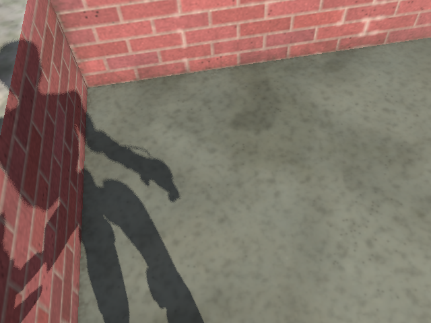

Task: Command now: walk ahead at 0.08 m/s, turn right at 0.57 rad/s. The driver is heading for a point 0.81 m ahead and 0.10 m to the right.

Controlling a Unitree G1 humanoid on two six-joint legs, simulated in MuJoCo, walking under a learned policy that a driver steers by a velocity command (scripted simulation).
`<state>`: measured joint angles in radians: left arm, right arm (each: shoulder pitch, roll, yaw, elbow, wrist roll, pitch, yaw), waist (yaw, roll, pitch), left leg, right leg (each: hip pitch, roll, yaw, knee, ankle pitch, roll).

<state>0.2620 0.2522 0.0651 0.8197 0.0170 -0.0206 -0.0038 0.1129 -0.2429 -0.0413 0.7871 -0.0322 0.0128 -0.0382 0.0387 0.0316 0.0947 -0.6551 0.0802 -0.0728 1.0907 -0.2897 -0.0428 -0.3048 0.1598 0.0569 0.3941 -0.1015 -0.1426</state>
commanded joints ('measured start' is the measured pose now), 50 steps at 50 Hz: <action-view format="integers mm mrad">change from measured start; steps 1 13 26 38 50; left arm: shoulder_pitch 27 69 68 -40 71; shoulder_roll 142 192 192 110 190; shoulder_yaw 35 65 58 5 7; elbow -80 -157 -150 -175 -86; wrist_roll -2 3 -14 -25 13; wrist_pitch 6 55 90 83 36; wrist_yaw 9 13 -43 -39 -14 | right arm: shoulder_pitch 77 -83 5 117 46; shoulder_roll -101 -110 -160 -192 -171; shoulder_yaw -31 -7 -6 -34 -32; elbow -42 -121 -184 -140 -136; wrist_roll -1 27 23 17 1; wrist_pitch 19 2 2 -1 7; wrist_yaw -7 -15 -4 38 80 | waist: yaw -25 15 6 -63 27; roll -116 -109 124 157 -192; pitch -193 -151 -124 -128 23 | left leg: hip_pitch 18 63 530 556 74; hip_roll -17 -91 132 172 -64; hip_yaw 22 -29 -59 -24 106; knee -5 -257 -732 -722 -338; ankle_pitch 38 -72 604 386 -178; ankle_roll -20 16 223 228 80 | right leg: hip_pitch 122 214 -221 34 348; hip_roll -255 -273 -76 -123 -414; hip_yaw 253 469 26 -49 364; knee -63 3 814 221 -224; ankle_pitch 398 280 -330 -328 -476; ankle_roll -45 -81 204 183 -69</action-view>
